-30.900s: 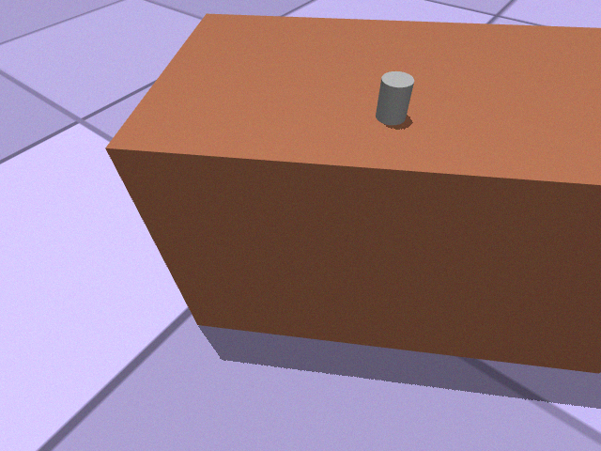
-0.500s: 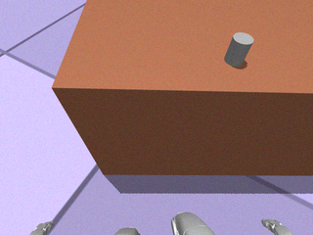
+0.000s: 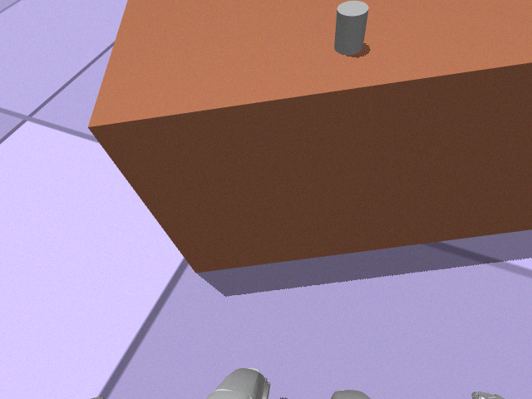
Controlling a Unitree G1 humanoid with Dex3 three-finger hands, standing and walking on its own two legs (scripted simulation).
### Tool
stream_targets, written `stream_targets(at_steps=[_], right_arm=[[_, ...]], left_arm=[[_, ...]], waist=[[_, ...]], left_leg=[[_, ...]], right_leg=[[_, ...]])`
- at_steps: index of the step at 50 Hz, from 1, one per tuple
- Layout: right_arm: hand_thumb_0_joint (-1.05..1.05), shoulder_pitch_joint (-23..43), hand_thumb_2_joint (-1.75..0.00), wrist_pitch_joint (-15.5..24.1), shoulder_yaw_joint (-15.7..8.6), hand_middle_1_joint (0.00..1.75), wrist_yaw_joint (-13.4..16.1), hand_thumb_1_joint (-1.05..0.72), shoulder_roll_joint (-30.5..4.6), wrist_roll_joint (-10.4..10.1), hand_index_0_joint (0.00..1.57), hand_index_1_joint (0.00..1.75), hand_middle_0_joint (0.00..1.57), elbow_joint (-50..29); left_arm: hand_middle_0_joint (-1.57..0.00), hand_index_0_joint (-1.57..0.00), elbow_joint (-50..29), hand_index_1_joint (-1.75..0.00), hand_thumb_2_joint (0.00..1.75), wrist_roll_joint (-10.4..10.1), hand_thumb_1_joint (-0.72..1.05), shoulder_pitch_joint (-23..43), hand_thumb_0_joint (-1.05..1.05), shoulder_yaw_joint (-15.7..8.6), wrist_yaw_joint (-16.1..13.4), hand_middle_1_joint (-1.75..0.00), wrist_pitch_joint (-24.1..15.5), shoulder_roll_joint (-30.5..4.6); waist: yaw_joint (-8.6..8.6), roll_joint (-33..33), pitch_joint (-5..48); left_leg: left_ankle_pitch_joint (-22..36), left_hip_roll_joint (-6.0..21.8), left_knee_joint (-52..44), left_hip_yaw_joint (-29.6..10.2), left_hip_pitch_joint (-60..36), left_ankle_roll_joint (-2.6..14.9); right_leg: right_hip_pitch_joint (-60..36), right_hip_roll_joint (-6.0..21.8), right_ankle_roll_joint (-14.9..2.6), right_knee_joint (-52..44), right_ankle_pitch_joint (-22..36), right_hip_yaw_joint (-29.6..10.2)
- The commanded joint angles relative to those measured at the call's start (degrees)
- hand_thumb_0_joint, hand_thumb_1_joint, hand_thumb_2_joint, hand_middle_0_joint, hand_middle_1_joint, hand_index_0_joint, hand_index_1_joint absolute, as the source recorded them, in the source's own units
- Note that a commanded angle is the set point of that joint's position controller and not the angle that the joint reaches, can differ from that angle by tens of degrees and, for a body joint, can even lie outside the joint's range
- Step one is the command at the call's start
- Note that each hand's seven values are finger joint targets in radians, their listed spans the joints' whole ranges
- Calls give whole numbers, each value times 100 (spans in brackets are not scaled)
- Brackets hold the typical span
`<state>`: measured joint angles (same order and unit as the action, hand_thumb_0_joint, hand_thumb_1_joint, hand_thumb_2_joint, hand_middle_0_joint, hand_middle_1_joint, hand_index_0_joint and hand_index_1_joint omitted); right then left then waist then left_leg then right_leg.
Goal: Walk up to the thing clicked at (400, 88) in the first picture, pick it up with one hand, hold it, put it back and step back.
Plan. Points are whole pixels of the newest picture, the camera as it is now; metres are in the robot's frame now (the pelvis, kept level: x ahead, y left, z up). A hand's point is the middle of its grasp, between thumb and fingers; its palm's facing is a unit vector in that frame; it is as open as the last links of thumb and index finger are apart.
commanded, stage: step back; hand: right
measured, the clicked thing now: (350, 28) +0.81 -0.17 +0.07
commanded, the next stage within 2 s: stand in 2.00 s
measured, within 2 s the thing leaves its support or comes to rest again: neither
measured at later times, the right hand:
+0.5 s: hand out of the picture -0.03 -0.24 -0.14, palm faces -0.07 +0.91 -0.42, open 7.4 cm
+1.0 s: hand out of the picture -0.25 -0.21 -0.15, palm faces -0.09 +0.92 -0.39, open 7.4 cm
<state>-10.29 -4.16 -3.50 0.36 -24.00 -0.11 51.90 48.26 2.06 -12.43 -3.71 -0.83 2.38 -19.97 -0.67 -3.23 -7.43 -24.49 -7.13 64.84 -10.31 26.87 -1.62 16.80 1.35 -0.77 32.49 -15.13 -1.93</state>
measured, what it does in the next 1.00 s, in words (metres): walks backwards: left foot, then right foot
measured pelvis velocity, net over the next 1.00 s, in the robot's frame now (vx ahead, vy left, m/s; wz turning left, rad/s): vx -0.31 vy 0.04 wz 0.05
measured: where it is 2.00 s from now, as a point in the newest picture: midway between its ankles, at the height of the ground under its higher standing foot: outside the picture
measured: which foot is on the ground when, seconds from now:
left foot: up 0.00-0.16, down 0.18-0.60, up 0.62-0.86, down 0.88-1.00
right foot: down 0.00-0.22, up 0.24-0.54, down 0.56-0.90, up 0.92-1.00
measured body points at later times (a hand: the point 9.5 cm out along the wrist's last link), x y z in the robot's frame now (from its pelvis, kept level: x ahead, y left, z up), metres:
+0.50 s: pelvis -0.17 +0.03 -0.01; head -0.10 +0.04 +0.43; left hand -0.08 +0.35 -0.13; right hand -0.03 -0.28 -0.11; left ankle -0.10 +0.14 -0.74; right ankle -0.22 -0.11 -0.70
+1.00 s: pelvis -0.31 +0.04 -0.01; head -0.28 +0.06 +0.44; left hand -0.22 +0.37 -0.13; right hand -0.24 -0.26 -0.13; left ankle -0.31 +0.16 -0.74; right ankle -0.28 -0.10 -0.70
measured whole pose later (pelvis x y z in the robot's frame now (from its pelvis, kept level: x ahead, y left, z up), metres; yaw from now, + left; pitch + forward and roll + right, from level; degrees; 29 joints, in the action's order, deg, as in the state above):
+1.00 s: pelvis -0.31 +0.04 -0.01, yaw +3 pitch -3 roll +0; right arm -12.6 -1.1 -2.1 0.0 -19.3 2.7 55.2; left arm 50.1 1.3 -8.1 -3.7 -0.4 4.0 -23.4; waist 0.1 2.8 -6.6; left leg -18.7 -1.7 34.6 -2.1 13.2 1.1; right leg 24.6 -0.1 -1.1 53.8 -27.9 -4.8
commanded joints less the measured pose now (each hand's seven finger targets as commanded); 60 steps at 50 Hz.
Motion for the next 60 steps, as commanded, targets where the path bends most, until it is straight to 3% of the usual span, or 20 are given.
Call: stream_targets(at_steps=[1, 6, 9, 11, 13, 16, 26, 28, 29, 30, 31, 34, 43, 45, 46, 47, 50, 55, 58, 60], right_arm=[[0, 133, -90, 203, -167, 30, 153, -90, -824, 67, 20, 30, 20, -505], [0, -251, -90, 263, -215, 30, 139, -90, -842, 146, 20, 30, 20, -403], [0, -733, -90, 252, -335, 30, 90, -90, -1022, 202, 20, 30, 20, -158], [0, -188, -90, 209, -470, 30, -2, -90, -1901, 253, 20, 30, 20, -393], [0, 344, -90, 262, -442, 30, 42, -90, -1752, 285, 20, 30, 20, -530], [0, 746, -90, 286, -240, 30, 84, -90, -1092, 300, 20, 30, 20, -704], [0, 453, -90, 68, -328, 30, 42, -90, -1284, 125, 20, 30, 20, -729], [0, 608, -90, 60, -222, 30, 16, -90, -1041, 48, 20, 30, 20, -759], [0, 604, -90, 85, -169, 30, 7, -90, -869, 42, 20, 30, 20, -875], [0, 858, -90, 50, -236, 30, 97, -90, -897, 62, 20, 30, 20, -944], [0, 734, -90, 11, -361, 30, 125, -90, -1119, 46, 20, 30, 20, -887], [0, 301, -90, 76, -264, 30, 77, -90, -979, -13, 20, 30, 20, -561], [0, -426, -90, 444, -244, 30, 136, -90, -742, 210, 20, 30, 20, -180], [0, -111, -90, 496, -413, 30, 156, -90, -1492, 388, 20, 30, 20, -245], [0, 57, -90, 495, -435, 30, 115, -90, -1922, 278, 20, 30, 20, -365], [0, 492, -90, 538, -431, 30, 119, -90, -1823, 289, 20, 30, 20, -395], [0, 811, -90, 653, -205, 30, 122, -90, -1072, 298, 20, 30, 20, -405], [0, 111, -90, 621, -343, 30, 33, -90, -1231, 332, 20, 30, 20, -181], [0, 352, -90, 519, -266, 30, 4, -90, -1022, 234, 20, 30, 20, -248], [0, 387, -90, 546, -107, 30, -6, -90, -483, 120, 20, 30, 20, -446]], left_arm=[[-20, -20, -624, -30, 90, 32, 90, 86, 0, -484, -174, -30, -190, -1377], [-20, -20, -692, -30, 90, -66, 90, 213, 0, -464, -205, -30, -79, -1532], [-20, -20, -844, -30, 90, -140, 90, 663, 0, -357, -136, -30, 4, -1537], [-20, -20, -926, -30, 90, -198, 90, 1119, 0, -352, -187, -30, -3, -1385], [-20, -20, -725, -30, 90, -97, 90, 1043, 0, -437, -214, -30, 22, -1523], [-20, -20, -397, -30, 90, -218, 90, 323, 0, -415, -136, -30, 11, -1384], [-20, -20, -80, -30, 90, -56, 90, -222, 0, -246, -105, -30, -233, -1152], [-20, -20, 47, -30, 90, 34, 90, -342, 0, -357, -103, -30, -270, -1510], [-20, -20, -20, -30, 90, 84, 90, -352, 0, -466, -78, -30, -274, -1883], [-20, -20, -220, -30, 90, 87, 90, 127, 0, -583, -72, -30, -210, -2537], [-20, -20, -424, -30, 90, 48, 90, 614, 0, -573, -114, -30, -241, -2464], [-20, -20, -527, -30, 90, 31, 90, 968, 0, -376, -123, -30, -234, -1599], [-20, -20, -460, -30, 90, -7, 90, 360, 0, -389, -30, -30, 3, -1543], [-20, -20, -445, -30, 90, -81, 90, -99, 0, -168, 1, -30, 37, -848], [-20, -20, -417, -30, 90, -27, 90, 557, 0, -283, -95, -30, 23, -1375], [-20, -20, -359, -30, 90, -12, 90, 805, 0, -331, -56, -30, 4, -1581], [-20, -20, -37, -30, 90, -136, 90, 216, 0, -332, 103, -30, -41, -1410], [-20, -20, -25, -30, 90, -31, 90, 630, 0, -262, 195, -30, -198, -1239], [-20, -20, 416, -30, 90, 8, 90, -36, 0, -262, 110, -30, -365, -1130], [-20, -20, 512, -30, 90, 135, 90, -310, 0, -437, 39, -30, -490, -1704]], waist=[[-295, 1289, 903], [-203, 1684, 1341], [200, 1026, 1340], [372, -1325, 1016], [239, -952, 423], [-211, -267, 470], [41, -741, 1524], [-77, -136, 1517], [-110, 1062, 1298], [-436, 2234, 848], [-215, 2050, 349], [168, 878, 551], [-43, 1414, 1207], [-276, -762, 989], [175, -681, 756], [90, -575, 355], [-303, -403, 349], [240, -794, 516], [-147, -562, 721], [-255, 1076, 903]], left_leg=[[-574, 228, -710, 177, 629, -123], [-339, 609, -2889, 712, -464, 102], [1499, 677, -4081, 805, -1614, 324], [2502, 2655, -4699, -1667, -1133, 1584], [2177, 3034, -4845, -1794, -245, 2021], [3213, 1898, -4132, -132, -1130, 1287], [2869, 1981, -3169, 50, -2248, 1276], [1891, 1649, -2842, 151, -1147, 802], [571, 903, -2157, 464, 17, 427], [-1069, 283, -707, 534, -13, 126], [-1105, 639, 223, -146, -311, 71], [-391, 49, 355, 59, -165, 142], [988, 482, -4882, 1075, -1541, 134], [854, 2291, -4892, -1872, -2555, 724], [-89, 3044, -5090, -2417, -979, 1540], [-549, 3074, -5268, -2410, -97, 1670], [734, 1782, -4633, -203, -867, 890], [-382, 1843, -4680, -369, -1614, 1045], [410, 1666, -3802, 175, -1075, 849], [357, 804, -2133, 867, 366, 255]], right_leg=[[-1774, 1248, -1041, -522, 2424, -983], [-1787, 1431, -1021, 95, 3349, -1072], [-530, 967, -480, 503, 1901, -735], [725, -585, -17, 2407, -1974, 99], [611, -502, 2, 3838, -2165, -836], [1194, -720, -16, 4140, -1331, -812], [-334, -282, 177, -770, -143, 329], [-1057, 98, -96, -1001, 455, -458], [-1132, 1055, -515, -1106, 287, -1869], [260, 2263, -1611, -1612, 397, -3007], [1239, 2543, -1761, -1786, 332, -3189], [296, 1250, -1084, -741, 2094, -927], [-840, 908, -674, 725, 1155, -640], [1795, -260, -93, 2271, -1715, 23], [1051, -35, 6, 2514, -2041, -574], [548, 119, -39, 2752, -1767, -795], [625, -169, -51, 2364, -839, -666], [366, -119, 48, 544, -1437, 46], [-1054, -238, -124, -1432, -348, 148], [-2103, 931, -533, -1678, -204, -2017]])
